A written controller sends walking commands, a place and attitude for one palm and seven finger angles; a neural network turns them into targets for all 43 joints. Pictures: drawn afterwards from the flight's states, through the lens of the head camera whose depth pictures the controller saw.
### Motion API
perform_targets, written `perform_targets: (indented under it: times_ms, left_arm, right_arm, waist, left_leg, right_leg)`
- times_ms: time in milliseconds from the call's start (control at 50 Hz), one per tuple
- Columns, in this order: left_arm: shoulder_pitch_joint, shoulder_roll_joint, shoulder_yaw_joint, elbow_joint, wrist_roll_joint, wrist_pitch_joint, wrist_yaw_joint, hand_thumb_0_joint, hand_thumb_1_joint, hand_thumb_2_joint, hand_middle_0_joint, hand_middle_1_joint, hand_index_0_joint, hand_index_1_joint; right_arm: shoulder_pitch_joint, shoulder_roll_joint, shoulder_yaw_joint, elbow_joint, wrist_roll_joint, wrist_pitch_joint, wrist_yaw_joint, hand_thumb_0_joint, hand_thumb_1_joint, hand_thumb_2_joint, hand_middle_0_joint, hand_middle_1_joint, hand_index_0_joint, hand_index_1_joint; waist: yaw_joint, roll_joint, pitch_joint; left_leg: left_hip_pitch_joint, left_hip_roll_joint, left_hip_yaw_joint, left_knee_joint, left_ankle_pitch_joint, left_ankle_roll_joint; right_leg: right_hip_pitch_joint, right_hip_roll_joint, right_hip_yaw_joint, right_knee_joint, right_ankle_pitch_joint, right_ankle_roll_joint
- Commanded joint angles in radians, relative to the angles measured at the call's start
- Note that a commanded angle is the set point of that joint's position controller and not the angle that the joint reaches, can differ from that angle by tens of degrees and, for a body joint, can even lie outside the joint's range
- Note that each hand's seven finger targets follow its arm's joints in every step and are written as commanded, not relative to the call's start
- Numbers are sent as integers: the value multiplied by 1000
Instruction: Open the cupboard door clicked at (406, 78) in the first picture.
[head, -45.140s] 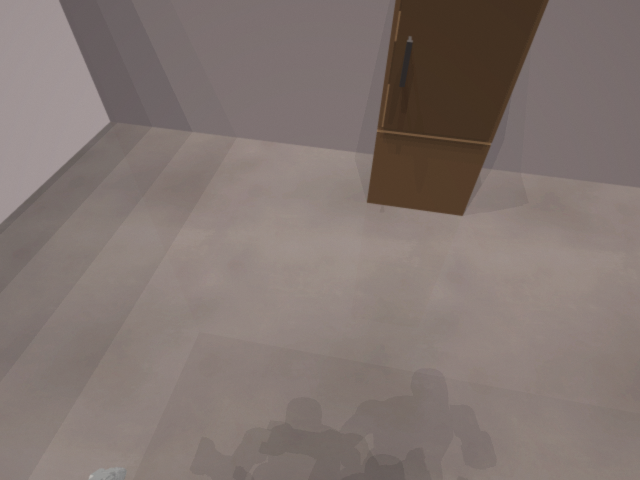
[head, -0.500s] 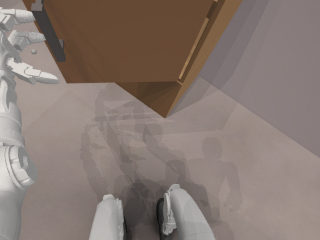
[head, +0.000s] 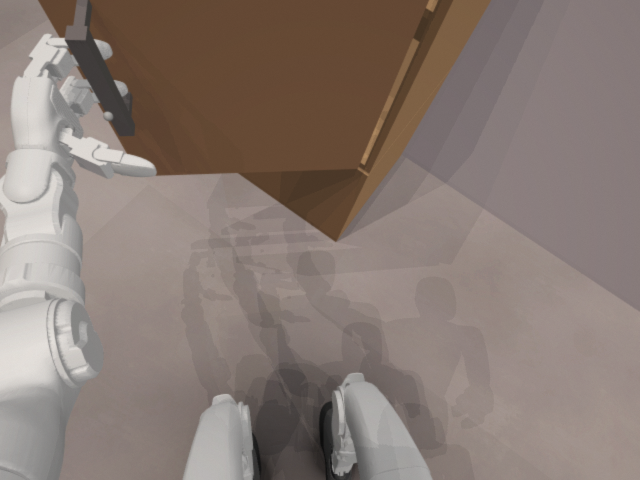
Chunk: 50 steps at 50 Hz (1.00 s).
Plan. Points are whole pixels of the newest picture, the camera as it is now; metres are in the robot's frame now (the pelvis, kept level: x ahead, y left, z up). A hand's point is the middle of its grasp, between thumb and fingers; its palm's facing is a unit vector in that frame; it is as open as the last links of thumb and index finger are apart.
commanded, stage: slide the fingers in behind the handle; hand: left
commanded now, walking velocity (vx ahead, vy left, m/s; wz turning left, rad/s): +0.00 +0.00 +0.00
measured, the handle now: (107, 75) +0.58 +0.20 +0.05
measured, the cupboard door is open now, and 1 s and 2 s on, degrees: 42 42 51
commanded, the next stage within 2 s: close the thumb around the handle in 0.70 s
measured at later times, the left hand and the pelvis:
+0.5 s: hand (128, 116) +0.53 +0.18 +0.05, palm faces +0.03 -1.00 -0.02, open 14.0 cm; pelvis +0.00 -0.01 +0.00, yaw +0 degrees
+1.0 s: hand (128, 116) +0.53 +0.18 +0.05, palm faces +0.03 -1.00 -0.03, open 13.0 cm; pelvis +0.00 -0.01 +0.00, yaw +1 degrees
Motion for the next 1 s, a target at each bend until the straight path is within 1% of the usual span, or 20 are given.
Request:
perform_targets:
  times_ms: [0,60,80,140,160,180,260,320,340,380,420,460,600,640,660,780,820,900,960,980]
  left_arm:
    - [-411,249,27,-226,-17,-83,22,0,-500,300,-300,-1200,-300,-1200]
    - [-397,233,18,-214,-17,-88,24,0,-500,300,-300,-1200,-300,-1200]
    - [-385,260,42,-204,-17,-87,27,0,-500,300,-300,-1200,-300,-1200]
    - [-409,196,-7,-235,-22,-96,23,0,-500,300,-300,-1200,-300,-1200]
    - [-397,203,-2,-232,-22,-96,23,0,-500,300,-300,-1200,-300,-1200]
    - [-401,204,1,-223,-25,-94,25,0,-500,300,-300,-1200,-300,-1200]
    - [-424,137,-48,-221,-26,-95,33,0,-500,300,-300,-1200,-300,-1200]
    - [-424,178,-18,-174,-18,-89,48,0,-500,300,-300,-1200,-300,-1200]
    - [-440,207,2,-179,-13,-94,54,0,-500,300,-300,-1200,-300,-1200]
    - [-464,198,-10,-195,-4,-102,60,0,-500,300,-300,-1200,-300,-1200]
    - [-438,209,4,-212,-4,-111,63,0,-500,300,-300,-1200,-300,-1200]
    - [-396,218,17,-179,-7,-108,55,0,-500,300,-300,-1200,-300,-1200]
    - [-433,212,1,-180,-17,-89,40,0,-500,300,-300,-1200,-300,-1200]
    - [-452,191,-15,-208,-22,-101,37,0,-500,300,-300,-1200,-300,-1200]
    - [-451,203,-10,-191,-16,-102,38,0,-500,300,-300,-1200,-300,-1200]
    - [-463,148,-48,-182,-15,-102,49,0,-500,300,-300,-1200,-300,-1200]
    - [-456,147,-45,-160,-12,-93,59,0,-388,348,-308,-1212,-308,-1212]
    - [-478,188,-30,-164,12,-101,70,0,-164,444,-324,-1236,-324,-1236]
    - [-456,171,-31,-184,-3,-108,65,0,4,516,-336,-1254,-336,-1254]
    - [-454,179,-27,-166,-2,-105,63,0,60,540,-340,-1260,-340,-1260]
  right_arm:
    - [198,-191,-75,-32,2,-7,-14,0,-900,-900,200,300,200,300]
    - [194,-188,-76,-35,3,-8,-13,0,-900,-900,200,300,200,300]
    - [194,-190,-75,-38,4,-7,-14,0,-900,-900,200,300,200,300]
    - [191,-183,-78,-40,4,-11,-13,0,-900,-900,200,300,200,300]
    - [192,-186,-80,-35,4,-11,-12,0,-900,-900,200,300,200,300]
    - [193,-187,-80,-31,5,-10,-13,0,-900,-900,200,300,200,300]
    - [192,-182,-83,-24,2,-14,-11,0,-900,-900,200,300,200,300]
    - [190,-186,-80,-20,3,-12,-15,0,-900,-900,200,300,200,300]
    - [193,-188,-77,-22,1,-14,-17,0,-900,-900,200,300,200,300]
    - [187,-185,-76,-22,-2,-16,-16,0,-900,-900,200,300,200,300]
    - [188,-185,-78,-28,-4,-18,-13,0,-900,-900,200,300,200,300]
    - [191,-184,-77,-32,0,-16,-12,0,-900,-900,200,300,200,300]
    - [185,-189,-75,-32,6,-15,-18,0,-900,-900,200,300,200,300]
    - [188,-187,-77,-36,4,-22,-18,0,-900,-900,200,300,200,300]
    - [191,-189,-77,-24,3,-22,-18,0,-900,-900,200,300,200,300]
    - [201,-193,-82,-11,-1,-21,-15,0,-900,-900,200,300,200,300]
    - [196,-191,-79,-14,-1,-20,-15,0,-900,-900,200,300,200,300]
    - [200,-190,-76,-14,-4,-21,-16,0,-900,-900,200,300,200,300]
    - [196,-190,-79,-22,-5,-21,-12,0,-900,-900,200,300,200,300]
    - [196,-190,-78,-18,-2,-19,-14,0,-900,-900,200,300,200,300]
  waist:
    - [-8,152,-563]
    - [-8,151,-556]
    - [1,133,-558]
    - [-13,153,-561]
    - [-4,169,-582]
    - [-11,148,-573]
    - [-23,163,-562]
    - [-26,107,-524]
    - [-20,128,-519]
    - [-20,163,-541]
    - [-7,154,-597]
    - [-2,138,-576]
    - [-20,118,-525]
    - [-18,147,-561]
    - [-17,152,-561]
    - [-29,157,-553]
    - [-28,132,-523]
    - [-27,138,-536]
    - [-19,162,-582]
    - [-22,138,-558]
  left_leg:
    - [431,-20,-88,-147,514,-24]
    - [414,-24,-77,-146,501,-20]
    - [395,-25,-75,-147,487,-19]
    - [423,-26,-75,-148,502,-17]
    - [434,-26,-76,-147,515,-22]
    - [429,-25,-76,-144,514,-21]
    - [449,-26,-80,-148,508,-23]
    - [379,-29,-72,-146,445,-16]
    - [377,-29,-76,-146,442,-16]
    - [405,-29,-76,-145,452,-20]
    - [417,-31,-78,-141,479,-21]
    - [395,-31,-70,-141,491,-20]
    - [353,-29,-68,-149,416,-14]
    - [385,-32,-73,-145,434,-14]
    - [392,-29,-78,-146,430,-19]
    - [447,-24,-96,-152,460,-26]
    - [412,-27,-91,-155,428,-23]
    - [392,-29,-86,-149,423,-19]
    - [427,-29,-88,-145,461,-23]
    - [409,-28,-88,-146,452,-23]
  right_leg:
    - [286,48,49,-98,314,-22]
    - [304,48,56,-102,329,-21]
    - [321,48,58,-102,324,-20]
    - [306,48,56,-101,334,-22]
    - [309,46,58,-100,341,-22]
    - [308,46,57,-102,344,-20]
    - [278,45,52,-105,327,-20]
    - [298,45,60,-111,298,-17]
    - [286,46,58,-104,290,-22]
    - [273,43,58,-102,285,-22]
    - [305,45,60,-95,312,-23]
    - [327,46,62,-94,338,-22]
    - [310,44,64,-107,286,-17]
    - [297,46,65,-102,289,-22]
    - [286,45,61,-101,277,-21]
    - [230,44,47,-103,261,-22]
    - [239,45,48,-108,246,-21]
    - [259,44,54,-102,254,-23]
    - [261,45,54,-98,279,-24]
    - [265,45,52,-97,276,-23]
